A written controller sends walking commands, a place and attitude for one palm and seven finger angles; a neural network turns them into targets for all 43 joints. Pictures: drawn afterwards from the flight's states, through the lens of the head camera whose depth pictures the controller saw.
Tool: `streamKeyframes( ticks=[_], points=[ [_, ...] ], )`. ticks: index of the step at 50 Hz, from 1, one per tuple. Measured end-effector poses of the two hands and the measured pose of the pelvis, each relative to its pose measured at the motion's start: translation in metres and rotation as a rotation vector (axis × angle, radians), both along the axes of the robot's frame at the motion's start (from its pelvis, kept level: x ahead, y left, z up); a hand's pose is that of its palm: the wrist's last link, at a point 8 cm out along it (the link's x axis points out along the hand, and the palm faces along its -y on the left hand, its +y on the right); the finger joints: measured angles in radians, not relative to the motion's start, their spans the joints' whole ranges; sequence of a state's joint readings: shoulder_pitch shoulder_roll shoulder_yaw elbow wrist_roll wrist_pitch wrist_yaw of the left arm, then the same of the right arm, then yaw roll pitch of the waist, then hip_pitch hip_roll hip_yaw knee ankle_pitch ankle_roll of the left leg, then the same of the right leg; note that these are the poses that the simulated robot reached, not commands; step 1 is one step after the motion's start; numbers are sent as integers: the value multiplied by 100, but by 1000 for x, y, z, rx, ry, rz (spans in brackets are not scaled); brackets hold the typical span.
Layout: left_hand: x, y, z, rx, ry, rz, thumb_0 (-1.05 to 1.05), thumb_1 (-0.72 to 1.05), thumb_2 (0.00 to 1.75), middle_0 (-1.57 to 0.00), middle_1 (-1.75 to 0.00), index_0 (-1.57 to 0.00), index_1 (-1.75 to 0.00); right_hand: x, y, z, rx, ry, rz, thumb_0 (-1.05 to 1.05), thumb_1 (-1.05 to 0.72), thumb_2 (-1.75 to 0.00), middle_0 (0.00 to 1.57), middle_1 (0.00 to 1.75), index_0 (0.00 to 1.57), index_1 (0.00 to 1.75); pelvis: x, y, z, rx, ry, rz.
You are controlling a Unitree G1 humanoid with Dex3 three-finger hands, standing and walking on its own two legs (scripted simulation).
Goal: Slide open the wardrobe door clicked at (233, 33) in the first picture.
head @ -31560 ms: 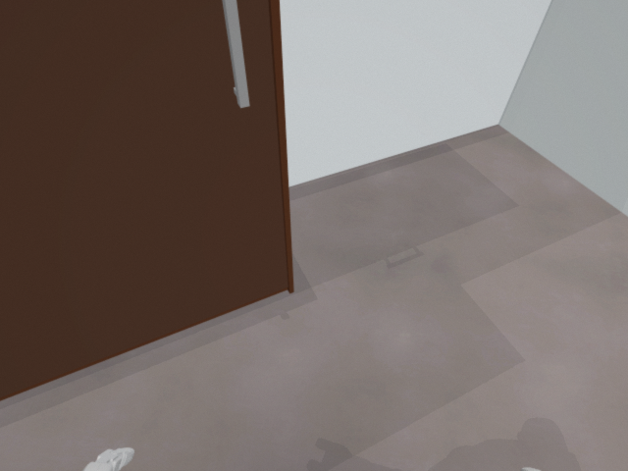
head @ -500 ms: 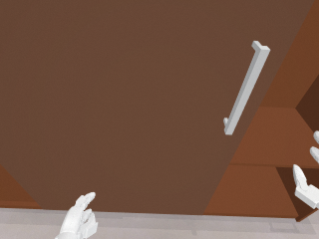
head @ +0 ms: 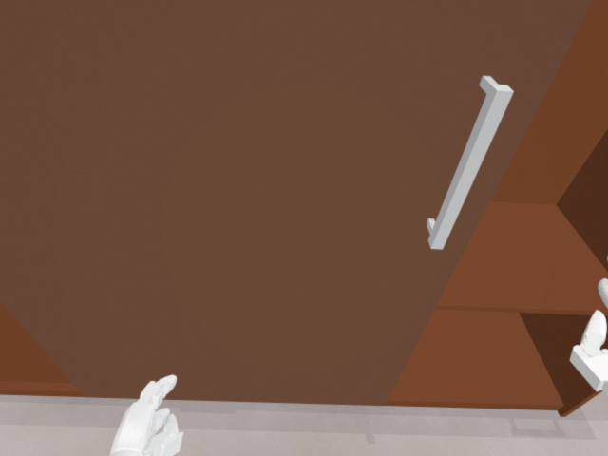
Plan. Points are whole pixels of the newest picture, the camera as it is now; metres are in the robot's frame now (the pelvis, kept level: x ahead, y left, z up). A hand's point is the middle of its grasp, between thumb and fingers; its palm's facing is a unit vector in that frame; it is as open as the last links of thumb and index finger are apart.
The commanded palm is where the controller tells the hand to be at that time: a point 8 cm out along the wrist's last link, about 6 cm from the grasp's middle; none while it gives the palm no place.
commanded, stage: step back with the hand held close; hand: right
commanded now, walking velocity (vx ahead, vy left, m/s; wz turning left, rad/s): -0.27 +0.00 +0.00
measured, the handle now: (458, 172) +0.44 -0.22 +0.19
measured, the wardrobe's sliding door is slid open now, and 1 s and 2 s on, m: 0.60 0.60 0.60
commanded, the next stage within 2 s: stop stepping back and stand still in 1.22 s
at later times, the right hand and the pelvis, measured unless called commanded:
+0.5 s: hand out of the picture +0.17 -0.29 +0.16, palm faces +0.37 +0.79 -0.49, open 7.4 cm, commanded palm +0.11 -0.32 +0.17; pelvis -0.04 -0.03 -0.01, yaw +1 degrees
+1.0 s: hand out of the picture +0.10 -0.34 +0.16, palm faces +0.47 +0.78 -0.42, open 7.4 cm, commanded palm +0.02 -0.36 +0.17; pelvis -0.11 -0.06 -0.02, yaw -3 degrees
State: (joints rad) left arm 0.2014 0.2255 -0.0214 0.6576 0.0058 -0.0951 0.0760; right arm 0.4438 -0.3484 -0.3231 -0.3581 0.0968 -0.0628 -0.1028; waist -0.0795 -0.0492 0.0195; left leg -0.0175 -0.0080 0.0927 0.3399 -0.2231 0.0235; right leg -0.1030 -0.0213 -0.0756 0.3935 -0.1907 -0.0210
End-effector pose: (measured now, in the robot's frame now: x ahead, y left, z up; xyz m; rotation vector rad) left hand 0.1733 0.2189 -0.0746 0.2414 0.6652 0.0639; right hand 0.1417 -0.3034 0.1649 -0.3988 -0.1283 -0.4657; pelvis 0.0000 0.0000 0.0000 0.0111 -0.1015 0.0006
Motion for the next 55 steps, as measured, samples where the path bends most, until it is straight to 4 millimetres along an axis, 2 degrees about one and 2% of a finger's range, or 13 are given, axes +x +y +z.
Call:
streamKeyframes(
  ticks=[7,14,18,26,35,41,47,52,55],
  points=[
    [-2,5,-1,14,34,11,1,91,90,-20,-30,-20,-30,7,-5,21,-107,-62,11,1,-89,-90,21,30,21,31,-6,0,-1,18,59,5],
    [-14,5,-3,15,68,86,1,91,90,-20,-30,-20,-30,15,-2,-4,-98,84,100,1,-89,-90,20,30,21,31,-13,-14,-2,9,109,29],
    [-25,0,-1,30,85,109,1,91,90,-20,-30,-20,-30,10,-8,-5,-124,97,134,1,-88,-90,21,30,21,31,-19,-20,-4,7,114,31],
    [-43,-14,4,50,53,87,1,91,90,-20,-30,-20,-30,-16,-29,14,-194,-26,113,1,-88,-90,21,30,21,31,-40,-29,-9,12,105,25],
    [-66,-25,-1,56,19,41,1,91,90,-20,-30,-20,-30,-56,-41,-3,-162,-50,35,1,-88,-90,21,30,21,31,-66,-33,-16,29,88,-25],
    [-84,-28,-4,84,62,1,1,90,90,-20,-31,-21,-30,-82,-43,-5,-140,-93,21,1,-88,-90,21,30,21,31,-81,-36,-17,35,98,-37],
    [-104,-36,-3,131,60,31,1,91,90,-20,-31,-21,-30,-85,-57,-3,-155,-175,73,1,-88,-90,21,30,21,31,-98,-51,-23,62,82,-35],
    [-122,-54,6,91,54,46,1,91,90,-20,-30,-20,-30,-91,-78,10,-191,-161,61,1,-88,-90,21,30,21,31,-111,-59,-10,107,121,-36],
    [-131,-63,12,70,53,42,1,91,90,-20,-30,-21,-30,-102,-81,15,-178,-156,68,1,-88,-90,21,30,21,31,-117,-61,-4,111,165,-3]
  ],
)
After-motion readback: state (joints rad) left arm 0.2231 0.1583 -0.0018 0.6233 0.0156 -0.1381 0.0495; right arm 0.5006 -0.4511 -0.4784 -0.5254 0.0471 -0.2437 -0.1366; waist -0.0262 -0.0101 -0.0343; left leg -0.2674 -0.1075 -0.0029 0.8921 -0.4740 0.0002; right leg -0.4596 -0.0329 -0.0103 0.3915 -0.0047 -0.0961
